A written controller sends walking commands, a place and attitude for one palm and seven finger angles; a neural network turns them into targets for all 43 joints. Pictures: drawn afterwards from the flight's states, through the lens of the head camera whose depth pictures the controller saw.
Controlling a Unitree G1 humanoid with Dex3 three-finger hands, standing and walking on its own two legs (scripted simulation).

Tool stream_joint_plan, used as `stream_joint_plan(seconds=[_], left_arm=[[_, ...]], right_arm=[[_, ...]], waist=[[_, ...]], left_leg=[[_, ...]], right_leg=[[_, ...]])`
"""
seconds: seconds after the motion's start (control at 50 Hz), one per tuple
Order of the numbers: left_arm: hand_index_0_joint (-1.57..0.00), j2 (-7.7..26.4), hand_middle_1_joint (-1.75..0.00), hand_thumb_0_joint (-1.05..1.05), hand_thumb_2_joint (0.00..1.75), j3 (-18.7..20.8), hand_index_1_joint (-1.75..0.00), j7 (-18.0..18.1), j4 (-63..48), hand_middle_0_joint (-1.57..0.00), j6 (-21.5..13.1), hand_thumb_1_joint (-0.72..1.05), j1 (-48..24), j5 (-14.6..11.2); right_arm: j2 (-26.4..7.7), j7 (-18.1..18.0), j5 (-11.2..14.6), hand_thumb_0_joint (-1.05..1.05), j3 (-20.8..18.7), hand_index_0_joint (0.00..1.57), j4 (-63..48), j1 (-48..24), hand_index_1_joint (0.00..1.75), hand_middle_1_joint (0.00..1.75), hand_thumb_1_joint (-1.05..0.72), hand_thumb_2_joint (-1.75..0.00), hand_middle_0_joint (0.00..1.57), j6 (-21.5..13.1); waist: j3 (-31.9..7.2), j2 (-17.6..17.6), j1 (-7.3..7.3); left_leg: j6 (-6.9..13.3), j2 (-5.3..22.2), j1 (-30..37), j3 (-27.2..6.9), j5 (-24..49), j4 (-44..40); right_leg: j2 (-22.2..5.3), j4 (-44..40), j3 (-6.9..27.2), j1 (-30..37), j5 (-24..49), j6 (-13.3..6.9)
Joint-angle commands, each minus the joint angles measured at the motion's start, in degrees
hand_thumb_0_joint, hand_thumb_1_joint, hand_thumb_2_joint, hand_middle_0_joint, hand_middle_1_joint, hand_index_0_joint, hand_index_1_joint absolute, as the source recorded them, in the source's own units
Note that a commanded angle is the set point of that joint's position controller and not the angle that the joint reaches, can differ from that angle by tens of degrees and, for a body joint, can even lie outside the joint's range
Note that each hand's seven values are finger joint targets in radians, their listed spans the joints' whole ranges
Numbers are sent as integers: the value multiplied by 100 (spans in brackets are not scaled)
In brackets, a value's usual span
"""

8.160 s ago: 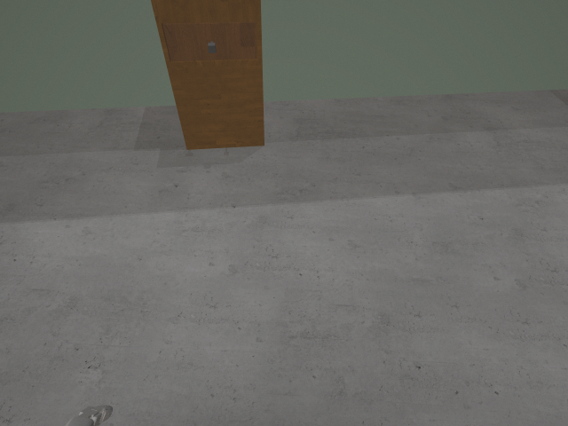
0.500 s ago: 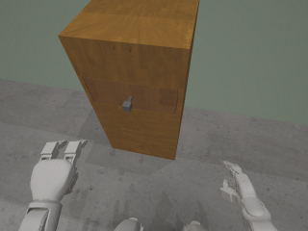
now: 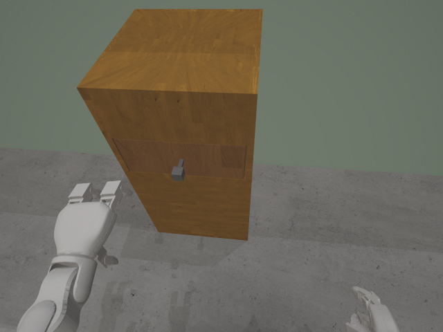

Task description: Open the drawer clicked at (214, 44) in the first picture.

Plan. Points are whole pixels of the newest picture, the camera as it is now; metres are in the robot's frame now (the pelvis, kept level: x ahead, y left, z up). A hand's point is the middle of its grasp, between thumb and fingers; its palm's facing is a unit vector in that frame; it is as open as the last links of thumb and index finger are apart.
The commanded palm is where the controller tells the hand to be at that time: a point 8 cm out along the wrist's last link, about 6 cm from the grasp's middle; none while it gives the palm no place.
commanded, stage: raise the hand with hooked fingers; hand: left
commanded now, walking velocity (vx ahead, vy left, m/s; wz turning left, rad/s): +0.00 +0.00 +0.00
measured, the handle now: (179, 169) +0.56 +0.20 -0.17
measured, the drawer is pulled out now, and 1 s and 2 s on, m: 0.00 0.00 0.00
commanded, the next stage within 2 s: move the hooked fingers above the handle in 0.78 s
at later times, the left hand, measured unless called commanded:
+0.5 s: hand (90, 189) +0.32 +0.26 +0.10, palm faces +0.01 -0.06 -1.00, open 13.8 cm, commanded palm +0.29 +0.26 +0.15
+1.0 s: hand (108, 196) +0.31 +0.23 +0.08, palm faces +0.00 -0.06 -1.00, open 13.8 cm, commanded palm +0.30 +0.24 +0.13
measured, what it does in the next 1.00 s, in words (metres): stands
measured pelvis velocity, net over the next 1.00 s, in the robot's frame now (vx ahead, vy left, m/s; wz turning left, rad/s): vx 0.00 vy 0.00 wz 0.01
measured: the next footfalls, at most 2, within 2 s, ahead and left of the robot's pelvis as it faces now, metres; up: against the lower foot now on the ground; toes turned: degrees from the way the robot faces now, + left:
none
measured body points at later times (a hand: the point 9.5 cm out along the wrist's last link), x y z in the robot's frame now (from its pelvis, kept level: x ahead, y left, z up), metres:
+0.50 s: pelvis +0.01 +0.01 +0.02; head +0.04 -0.01 +0.47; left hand +0.31 +0.26 +0.15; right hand +0.20 -0.19 -0.10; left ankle -0.02 +0.11 -0.72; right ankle +0.03 -0.11 -0.72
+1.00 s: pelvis +0.00 +0.00 +0.02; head +0.03 -0.04 +0.47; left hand +0.31 +0.23 +0.14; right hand +0.19 -0.23 -0.10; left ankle -0.02 +0.11 -0.72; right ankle +0.03 -0.11 -0.72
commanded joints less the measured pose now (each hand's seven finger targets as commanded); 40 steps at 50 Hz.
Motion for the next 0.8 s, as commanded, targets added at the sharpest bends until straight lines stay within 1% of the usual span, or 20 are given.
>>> stream_joint_plan(seconds=[0.0,0.02,0.04,0.14,0.2,0.24,0.3,0.34,0.36,0.38,0.44,0.48,0.5,0.54,0.6,0.62,0.66,0.72,0.74,0.78], left_arm=[[-29,1099,-115,0,33,496,-115,-16,-1305,-29,191,-43,-1235,2],[-30,1156,-117,0,32,537,-117,-103,-1284,-30,243,-45,-1323,0],[-30,1143,-118,0,31,490,-118,-191,-1225,-30,296,-48,-1386,6],[-30,1115,-120,0,30,304,-120,-682,-929,-30,469,-50,-2033,-28],[-30,1185,-120,0,30,237,-120,-939,-906,-30,411,-50,-2496,-36],[-30,1301,-120,0,30,277,-120,-1069,-998,-30,291,-50,-2795,-49],[-30,1433,-120,0,30,370,-120,-1200,-1060,-30,113,-50,-3012,-124],[-30,1451,-120,0,30,381,-120,-1267,-974,-30,41,-50,-3150,-198],[-30,1502,-120,0,30,434,-120,-1292,-886,-30,17,-50,-3181,-228],[-30,1427,-120,0,30,406,-120,-1326,-753,-30,10,-50,-3029,-250],[-30,1382,-120,0,30,449,-120,-1423,-719,-30,-44,-50,-2678,-312],[-30,1363,-120,0,30,441,-120,-1436,-804,-30,-102,-50,-2632,-343],[-30,1403,-120,0,30,497,-120,-1419,-870,-30,-147,-50,-2616,-352],[-30,1519,-120,0,30,628,-120,-1336,-1088,-30,-260,-50,-2641,-349],[-30,1621,-120,0,30,768,-120,-1118,-1251,-30,-379,-50,-2692,-305],[-30,1661,-120,0,30,833,-120,-1044,-1170,-30,-377,-50,-2696,-315],[-30,1563,-120,0,30,783,-120,-926,-1006,-30,-351,-50,-2627,-313],[-30,1578,-120,0,30,770,-120,-807,-977,-30,-247,-50,-2735,-277],[-30,1527,-120,0,30,682,-120,-795,-963,-30,-214,-50,-2755,-259],[-30,1447,-120,0,30,566,-120,-813,-874,-30,-119,-50,-2727,-234]], right_arm=[[-374,-4,75,0,7,20,-978,-792,30,30,-90,-90,20,-240],[-375,-1,94,0,24,20,-996,-836,30,30,-90,-90,20,-211],[-349,2,106,0,54,20,-983,-798,30,30,-90,-90,20,-189],[-313,1,173,0,160,20,-977,-784,30,30,-90,-90,20,-71],[-304,-19,156,0,198,20,-953,-771,30,30,-90,-90,20,-44],[-300,-15,145,0,214,20,-930,-735,30,30,-90,-90,20,-44],[-311,-21,126,0,204,20,-887,-686,30,30,-90,-90,20,-52],[-314,-17,137,0,217,20,-846,-665,30,30,-90,-90,20,-46],[-327,-20,148,0,208,20,-818,-636,30,30,-90,-90,20,-37],[-332,-3,156,0,197,20,-810,-609,30,30,-90,-90,20,-28],[-374,58,167,0,156,20,-837,-556,30,30,-90,-90,20,7],[-401,76,172,0,139,20,-877,-567,30,30,-90,-90,20,21],[-418,85,162,0,124,20,-887,-554,30,30,-90,-90,20,20],[-424,92,147,0,100,20,-901,-536,30,30,-90,-90,20,1],[-433,91,148,0,50,20,-866,-497,30,30,-90,-90,20,-12],[-436,82,157,0,44,20,-848,-519,30,30,-90,-90,20,-15],[-419,76,180,0,26,20,-799,-482,30,30,-90,-90,20,-21],[-441,70,211,0,9,20,-780,-542,30,30,-90,-90,20,-27],[-424,67,210,0,18,20,-764,-543,30,30,-90,-90,20,-31],[-421,63,229,0,22,20,-757,-583,30,30,-90,-90,20,-23]], waist=[[-1429,48,200],[-1375,121,213],[-1301,35,240],[-941,-188,202],[-980,-136,174],[-1093,77,179],[-1295,67,184],[-1233,71,168],[-1215,25,170],[-1161,-1,192],[-1289,-181,267],[-1233,-150,267],[-1287,-215,284],[-1497,-85,316],[-1578,24,314],[-1522,-5,301],[-1464,-91,281],[-1483,-80,252],[-1528,-81,260],[-1407,-45,237]], left_leg=[[39,-109,686,-296,1971,-820],[22,-96,730,-305,2037,-890],[5,-75,777,-320,2114,-977],[-12,-72,916,-282,2072,-1279],[-3,-88,1072,-261,2067,-1369],[-23,-80,1219,-298,2284,-1392],[-26,-90,1378,-307,2625,-1386],[-46,-79,1364,-340,2728,-1427],[-41,-81,1363,-332,2753,-1439],[-66,-75,1325,-346,2833,-1461],[-61,-75,1268,-307,2977,-1475],[-54,-82,1200,-304,2964,-1482],[-41,-89,1189,-293,2912,-1483],[-41,-90,1262,-320,2977,-1466],[-56,-98,1289,-316,3061,-1428],[-49,-114,1219,-309,2927,-1431],[-15,-125,1181,-258,2747,-1441],[-9,-144,1120,-231,2565,-1463],[4,-153,1142,-212,2542,-1469],[0,-157,1129,-196,2498,-1492]], right_leg=[[220,-620,107,1285,1165,-212],[226,-668,104,1338,1150,-218],[239,-704,76,1396,1177,-218],[275,-1004,43,1604,1176,-205],[281,-1144,46,1734,1215,-204],[281,-1178,40,1826,1296,-219],[282,-1236,47,1999,1606,-209],[283,-1277,22,2024,1661,-209],[285,-1301,17,2026,1692,-206],[293,-1301,1,2017,1702,-210],[280,-1299,11,2184,1846,-201],[272,-1299,17,2165,1877,-199],[270,-1300,29,2202,1888,-196],[256,-1273,53,2270,1898,-200],[251,-1240,69,2202,1953,-203],[263,-1254,75,2200,1889,-208],[246,-1273,87,2133,1861,-194],[252,-1288,119,2148,1756,-198],[230,-1287,121,2179,1774,-193],[242,-1304,111,2117,1737,-194]])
